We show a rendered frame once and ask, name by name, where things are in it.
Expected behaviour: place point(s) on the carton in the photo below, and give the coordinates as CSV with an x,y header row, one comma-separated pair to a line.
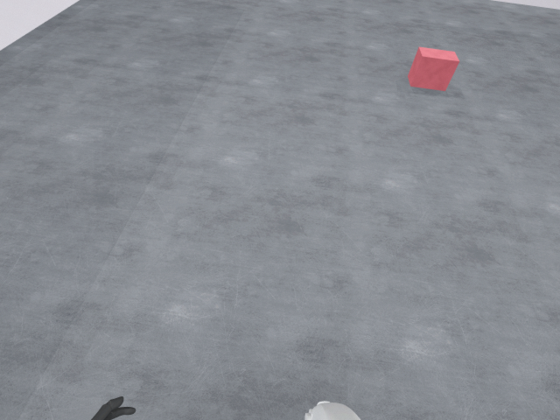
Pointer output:
x,y
432,68

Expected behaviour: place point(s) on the robot left hand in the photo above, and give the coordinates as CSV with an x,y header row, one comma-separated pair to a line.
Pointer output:
x,y
111,410

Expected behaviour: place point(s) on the robot right thigh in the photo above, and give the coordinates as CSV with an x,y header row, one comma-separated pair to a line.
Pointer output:
x,y
331,411

